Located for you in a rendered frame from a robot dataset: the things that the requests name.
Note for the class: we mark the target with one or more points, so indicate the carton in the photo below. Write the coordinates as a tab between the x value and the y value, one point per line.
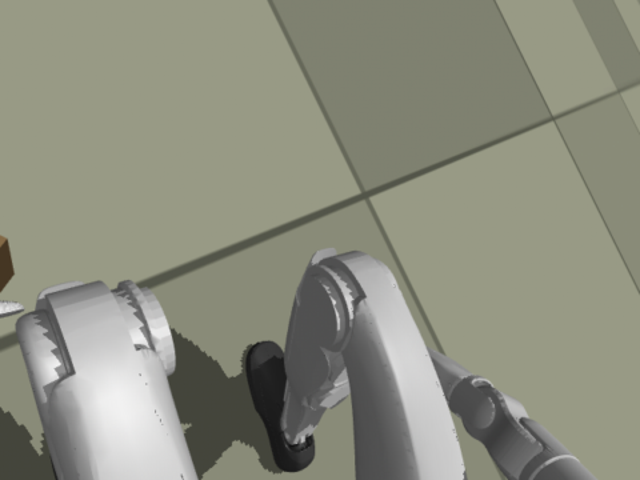
6	266

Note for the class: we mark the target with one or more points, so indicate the right robot foot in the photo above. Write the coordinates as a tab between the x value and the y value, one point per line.
267	380

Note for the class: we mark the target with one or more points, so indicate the right robot arm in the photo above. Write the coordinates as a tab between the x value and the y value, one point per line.
521	448

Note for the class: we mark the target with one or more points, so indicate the left robot hand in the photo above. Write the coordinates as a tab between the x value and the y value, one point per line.
8	308

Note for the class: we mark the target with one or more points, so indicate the right robot hand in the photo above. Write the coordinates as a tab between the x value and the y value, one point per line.
449	372

